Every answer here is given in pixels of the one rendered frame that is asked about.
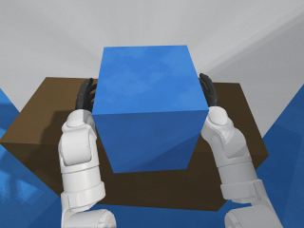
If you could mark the carton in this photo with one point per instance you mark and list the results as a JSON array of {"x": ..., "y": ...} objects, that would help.
[{"x": 149, "y": 107}]

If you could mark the left robot forearm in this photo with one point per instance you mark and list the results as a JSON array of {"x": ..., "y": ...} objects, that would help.
[{"x": 79, "y": 163}]

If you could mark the robot left hand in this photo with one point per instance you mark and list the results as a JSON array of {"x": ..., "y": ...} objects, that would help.
[{"x": 84, "y": 97}]

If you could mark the pedestal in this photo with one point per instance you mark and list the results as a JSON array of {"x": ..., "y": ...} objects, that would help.
[{"x": 33, "y": 139}]

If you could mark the right robot forearm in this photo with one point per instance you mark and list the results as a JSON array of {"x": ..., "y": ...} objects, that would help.
[{"x": 233, "y": 160}]

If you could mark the right robot upper arm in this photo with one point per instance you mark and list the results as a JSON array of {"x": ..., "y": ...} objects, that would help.
[{"x": 256, "y": 216}]

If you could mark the left robot upper arm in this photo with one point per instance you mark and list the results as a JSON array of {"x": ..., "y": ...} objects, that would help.
[{"x": 101, "y": 218}]

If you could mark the robot right hand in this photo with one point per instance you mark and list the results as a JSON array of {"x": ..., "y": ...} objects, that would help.
[{"x": 209, "y": 91}]

